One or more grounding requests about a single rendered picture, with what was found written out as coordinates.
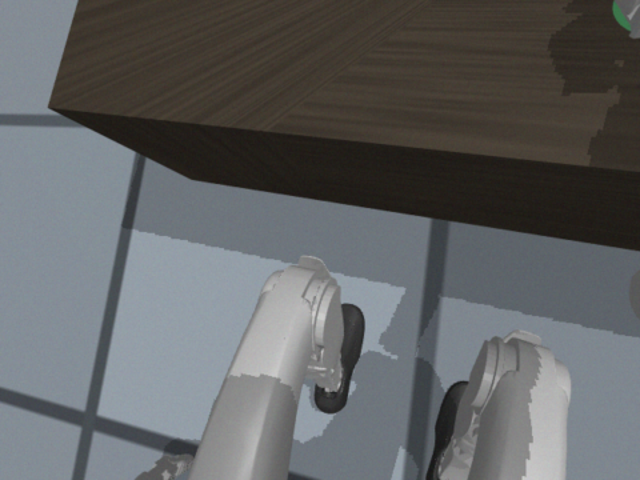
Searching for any right robot hand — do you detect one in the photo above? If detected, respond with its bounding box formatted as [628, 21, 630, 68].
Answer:
[615, 0, 640, 39]

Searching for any right robot foot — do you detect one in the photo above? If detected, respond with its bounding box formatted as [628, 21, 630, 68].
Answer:
[426, 381, 469, 480]

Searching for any left robot hand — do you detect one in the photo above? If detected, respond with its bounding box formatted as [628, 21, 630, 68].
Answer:
[134, 454, 194, 480]

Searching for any left robot foot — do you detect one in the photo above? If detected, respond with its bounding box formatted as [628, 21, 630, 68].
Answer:
[314, 303, 365, 414]

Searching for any can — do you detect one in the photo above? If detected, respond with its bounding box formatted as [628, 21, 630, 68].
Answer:
[612, 0, 631, 31]

